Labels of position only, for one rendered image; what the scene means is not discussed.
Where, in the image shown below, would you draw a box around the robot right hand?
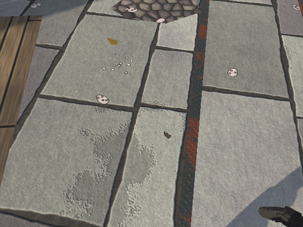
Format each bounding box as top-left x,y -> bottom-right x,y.
258,206 -> 303,227

